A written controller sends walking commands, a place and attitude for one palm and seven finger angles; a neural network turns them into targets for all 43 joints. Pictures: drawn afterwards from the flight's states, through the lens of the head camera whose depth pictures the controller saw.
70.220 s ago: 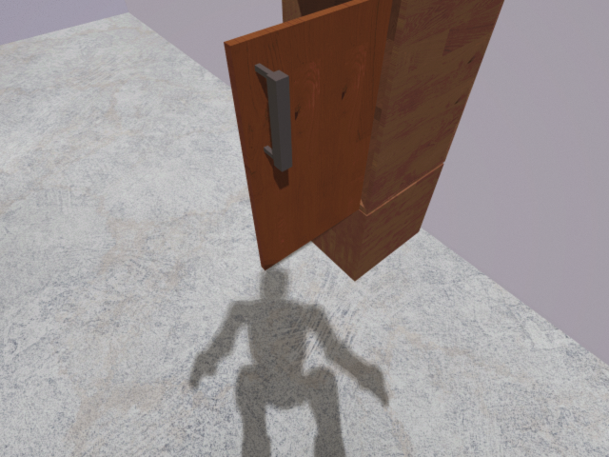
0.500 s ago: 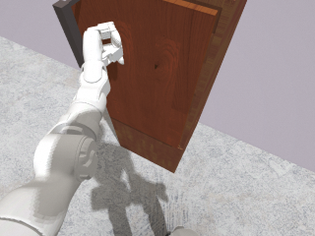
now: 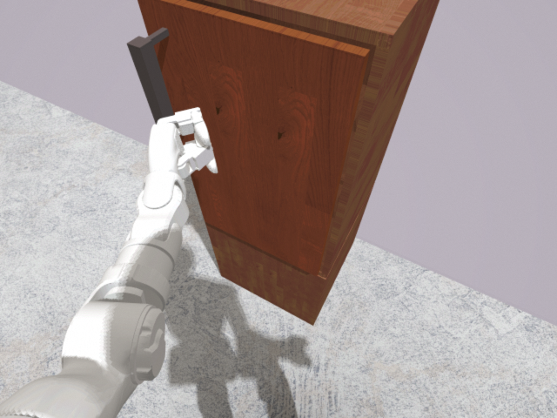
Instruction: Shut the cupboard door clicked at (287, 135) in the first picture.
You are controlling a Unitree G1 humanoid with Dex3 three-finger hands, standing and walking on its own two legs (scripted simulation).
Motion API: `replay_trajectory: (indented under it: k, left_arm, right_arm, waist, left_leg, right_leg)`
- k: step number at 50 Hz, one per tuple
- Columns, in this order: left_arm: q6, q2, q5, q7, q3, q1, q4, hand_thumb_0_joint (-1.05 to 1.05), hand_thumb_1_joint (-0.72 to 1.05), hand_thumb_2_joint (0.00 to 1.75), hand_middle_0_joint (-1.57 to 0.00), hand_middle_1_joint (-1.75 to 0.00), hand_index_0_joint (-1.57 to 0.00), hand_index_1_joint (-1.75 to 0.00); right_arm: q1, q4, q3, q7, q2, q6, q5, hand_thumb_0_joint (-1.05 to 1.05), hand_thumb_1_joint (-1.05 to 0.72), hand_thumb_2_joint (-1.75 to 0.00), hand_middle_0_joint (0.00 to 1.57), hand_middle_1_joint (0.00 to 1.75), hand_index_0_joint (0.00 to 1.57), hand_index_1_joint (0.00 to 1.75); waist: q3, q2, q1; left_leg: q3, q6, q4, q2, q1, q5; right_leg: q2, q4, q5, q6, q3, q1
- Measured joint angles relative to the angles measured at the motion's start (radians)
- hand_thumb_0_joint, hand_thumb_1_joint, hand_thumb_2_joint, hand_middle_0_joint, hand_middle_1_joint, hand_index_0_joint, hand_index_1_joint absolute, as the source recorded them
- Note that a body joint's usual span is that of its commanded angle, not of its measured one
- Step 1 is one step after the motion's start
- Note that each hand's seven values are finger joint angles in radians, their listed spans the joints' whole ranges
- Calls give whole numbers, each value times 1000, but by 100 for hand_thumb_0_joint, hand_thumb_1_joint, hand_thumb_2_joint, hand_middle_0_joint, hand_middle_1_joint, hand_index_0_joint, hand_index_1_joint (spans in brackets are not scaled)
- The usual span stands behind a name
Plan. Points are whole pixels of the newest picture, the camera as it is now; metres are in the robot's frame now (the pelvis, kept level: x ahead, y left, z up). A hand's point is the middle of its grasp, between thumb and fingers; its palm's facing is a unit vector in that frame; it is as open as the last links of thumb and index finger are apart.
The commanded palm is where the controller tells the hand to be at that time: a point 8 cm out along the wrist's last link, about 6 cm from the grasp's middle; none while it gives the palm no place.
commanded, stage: pull the fist back off the door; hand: left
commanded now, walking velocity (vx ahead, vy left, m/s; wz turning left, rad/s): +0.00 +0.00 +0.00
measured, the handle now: (165, 88) +0.61 +0.16 +0.13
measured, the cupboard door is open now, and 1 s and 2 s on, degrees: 0 0 0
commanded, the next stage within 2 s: draw the hand back to the body in 0.10 s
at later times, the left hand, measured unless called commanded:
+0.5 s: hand (170, 169) +0.42 +0.13 +0.14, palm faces +0.02 -1.00 -0.01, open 3.1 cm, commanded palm +0.37 +0.16 +0.16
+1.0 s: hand (74, 257) +0.28 +0.20 +0.16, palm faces +0.22 -0.95 -0.23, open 3.3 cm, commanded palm +0.25 +0.25 +0.18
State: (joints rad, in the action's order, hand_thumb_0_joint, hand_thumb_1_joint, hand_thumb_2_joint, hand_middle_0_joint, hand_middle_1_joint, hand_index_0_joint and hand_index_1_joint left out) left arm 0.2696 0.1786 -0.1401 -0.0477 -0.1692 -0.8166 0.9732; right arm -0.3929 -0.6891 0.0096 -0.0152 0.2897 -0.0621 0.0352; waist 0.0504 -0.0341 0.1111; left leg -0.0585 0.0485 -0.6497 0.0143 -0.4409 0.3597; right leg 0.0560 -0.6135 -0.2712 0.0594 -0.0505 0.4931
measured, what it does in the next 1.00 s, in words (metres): stands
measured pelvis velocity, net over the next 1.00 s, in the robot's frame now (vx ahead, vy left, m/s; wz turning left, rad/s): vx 0.01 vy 0.01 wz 0.03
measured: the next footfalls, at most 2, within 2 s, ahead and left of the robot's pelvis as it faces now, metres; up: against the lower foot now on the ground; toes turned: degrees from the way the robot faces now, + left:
none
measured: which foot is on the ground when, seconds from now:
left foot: down 0.00-1.00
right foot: down 0.00-1.00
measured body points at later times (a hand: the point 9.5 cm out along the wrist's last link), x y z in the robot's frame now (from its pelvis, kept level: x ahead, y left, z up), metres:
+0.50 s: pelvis +0.02 +0.01 +0.01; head +0.02 +0.00 +0.46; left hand +0.41 +0.18 +0.14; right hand +0.11 -0.24 -0.11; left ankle -0.02 +0.09 -0.72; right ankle +0.02 -0.08 -0.72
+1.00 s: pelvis +0.01 +0.01 +0.02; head +0.00 +0.00 +0.47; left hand +0.26 +0.25 +0.17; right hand +0.22 -0.19 -0.06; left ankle -0.02 +0.09 -0.72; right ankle +0.02 -0.08 -0.72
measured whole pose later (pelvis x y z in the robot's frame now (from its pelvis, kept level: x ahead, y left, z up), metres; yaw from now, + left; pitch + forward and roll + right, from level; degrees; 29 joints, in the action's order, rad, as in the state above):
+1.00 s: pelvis +0.01 +0.01 +0.02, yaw +2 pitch -2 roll -1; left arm 0.08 0.27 -0.07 -0.06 -0.08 0.11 -0.13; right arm -0.17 -0.58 -0.05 0.03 0.22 -0.05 0.04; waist 0.02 -0.06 -0.04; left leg -0.03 0.06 -0.43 0.05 -0.10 0.30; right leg 0.03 -0.42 -0.23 0.04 -0.06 0.15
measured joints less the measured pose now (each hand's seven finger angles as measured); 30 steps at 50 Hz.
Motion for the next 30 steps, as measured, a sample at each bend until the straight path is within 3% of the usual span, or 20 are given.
replay_trajectory:
  k: [4, 8, 13, 17, 21, 30]
  left_arm:
    - [31, -21, 20, -18, 25, -3, -38, 2, 90, 90, -130, -151, -131, -150]
    - [-23, -9, 40, -23, 24, -66, 53, 2, 90, 90, -131, -150, -131, -150]
    - [-64, -18, 16, -22, 13, -63, 78, 1, 90, 90, -130, -150, -131, -150]
    - [-21, -35, 8, -6, -13, 70, -67, 2, 90, 90, -130, -150, -130, -150]
    - [-17, -23, 19, 16, 12, 229, -244, 2, 90, 90, -130, -150, -130, -150]
    - [-197, -5, -41, 78, 84, 460, -589, 2, 90, 90, -130, -150, -131, -150]
  right_arm:
    - [52, -5, -7, 3, -12, -18, 0, 1, -91, -90, 20, 30, 20, 30]
    - [83, 10, -25, -5, -31, -13, 7, 1, -91, -90, 20, 30, 20, 30]
    - [77, 36, -35, -14, -44, -12, 8, 1, -91, -90, 20, 30, 20, 30]
    - [57, 44, -37, -19, -48, -7, 4, 1, -91, -90, 21, 30, 20, 30]
    - [38, 44, -28, -18, -51, 3, 12, 1, -91, -90, 21, 30, 21, 30]
    - [87, 53, -22, 26, -35, 7, 47, 2, -91, -90, 20, 30, 20, 30]
  waist:
    - [18, 4, -5]
    - [39, 9, -2]
    - [42, 5, -13]
    - [44, 2, -31]
    - [47, -5, -50]
    - [27, -20, -94]
  left_leg:
    - [-2, 3, 5, 7, 19, 2]
    - [-1, 4, 10, 12, 28, 2]
    - [-3, 7, 18, 15, 31, 0]
    - [-21, 9, 30, 13, 55, 5]
    - [-28, 10, 43, 10, 96, 13]
    - [-4, 12, 100, 16, 207, -6]
  right_leg:
    - [-6, -7, -8, -4, 3, -13]
    - [-11, -8, -13, -7, 2, -21]
    - [-14, -5, -13, -8, 5, -22]
    - [-10, -5, -17, -10, 24, -34]
    - [-5, 4, -23, -12, 33, -71]
    - [-10, 78, -5, -17, 13, -197]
